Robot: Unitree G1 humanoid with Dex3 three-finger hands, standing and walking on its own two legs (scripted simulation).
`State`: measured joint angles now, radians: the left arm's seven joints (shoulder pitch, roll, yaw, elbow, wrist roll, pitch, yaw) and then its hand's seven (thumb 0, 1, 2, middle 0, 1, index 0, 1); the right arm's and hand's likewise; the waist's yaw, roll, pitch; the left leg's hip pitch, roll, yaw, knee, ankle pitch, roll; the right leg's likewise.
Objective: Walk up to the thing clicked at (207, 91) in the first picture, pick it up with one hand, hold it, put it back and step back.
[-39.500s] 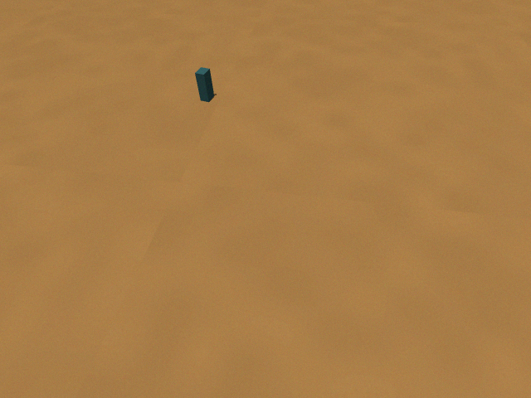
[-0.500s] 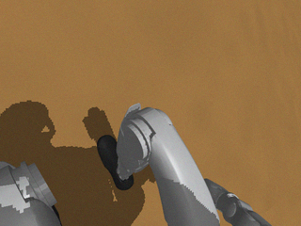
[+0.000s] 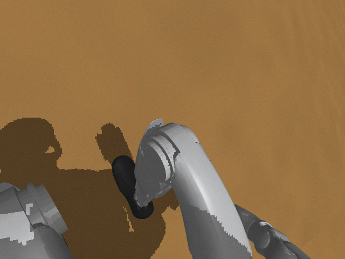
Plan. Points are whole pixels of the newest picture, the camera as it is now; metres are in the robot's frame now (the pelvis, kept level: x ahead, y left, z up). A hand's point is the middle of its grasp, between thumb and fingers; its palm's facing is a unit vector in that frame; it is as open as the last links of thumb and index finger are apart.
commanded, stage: close in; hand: left
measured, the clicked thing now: out of the picture +0.55 +0.23 -0.21
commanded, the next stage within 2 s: go down in 0.44 s
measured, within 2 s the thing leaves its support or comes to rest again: neither
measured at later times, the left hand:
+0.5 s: hand out of the picture +0.54 +0.25 -0.17, palm faces +0.23 -0.97 -0.05, open 15.7 cm
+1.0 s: hand out of the picture +0.54 +0.31 -0.11, palm faces +0.27 -0.96 -0.08, open 15.9 cm
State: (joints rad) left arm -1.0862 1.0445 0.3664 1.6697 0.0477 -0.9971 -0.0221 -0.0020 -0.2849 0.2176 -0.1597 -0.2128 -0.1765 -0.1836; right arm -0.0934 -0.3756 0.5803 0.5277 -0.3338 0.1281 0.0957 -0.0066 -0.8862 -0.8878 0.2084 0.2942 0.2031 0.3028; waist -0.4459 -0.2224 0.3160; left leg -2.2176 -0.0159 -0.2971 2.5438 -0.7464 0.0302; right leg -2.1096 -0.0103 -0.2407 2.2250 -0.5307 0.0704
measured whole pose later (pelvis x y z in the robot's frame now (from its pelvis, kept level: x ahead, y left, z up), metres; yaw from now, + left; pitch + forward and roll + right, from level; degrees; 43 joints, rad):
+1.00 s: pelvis +0.00 +0.00 +0.01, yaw +1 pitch +24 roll -18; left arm -1.05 1.06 0.47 1.43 0.02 -0.82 -0.17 -0.01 -0.31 0.19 -0.12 -0.17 -0.13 -0.15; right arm 0.01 -0.37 0.50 0.52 -0.27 0.16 0.07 -0.01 -0.90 -0.89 0.21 0.29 0.20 0.30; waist -0.40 -0.16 0.25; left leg -2.23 -0.01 -0.26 2.51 -0.73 0.03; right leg -2.13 -0.02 -0.22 2.22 -0.53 0.06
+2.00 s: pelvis +0.02 -0.01 +0.11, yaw +10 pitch +35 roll -7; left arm -0.80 0.81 0.58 0.99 -0.14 -0.27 -0.45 0.00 0.01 0.49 -0.30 -0.39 -0.33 -0.36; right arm 0.20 -0.34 0.12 0.55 0.02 0.04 -0.01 0.00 -0.89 -0.89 0.21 0.29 0.20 0.30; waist -0.17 0.02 -0.13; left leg -2.02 -0.01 -0.08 2.10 -0.70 0.03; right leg -2.01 -0.05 -0.07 1.97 -0.57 0.03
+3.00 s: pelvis +0.01 -0.01 +0.09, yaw +10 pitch +34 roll -8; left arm -0.93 0.86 0.64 1.17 -0.10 -0.40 -0.51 -0.01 -0.36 0.32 -0.27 -0.33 -0.30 -0.30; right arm 0.23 -0.35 0.15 0.59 -0.03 -0.04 0.00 0.00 -0.88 -0.88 0.21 0.29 0.20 0.30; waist -0.21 0.00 -0.11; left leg -2.06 -0.01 -0.08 2.15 -0.69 0.03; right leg -2.05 -0.05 -0.06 2.01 -0.56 0.03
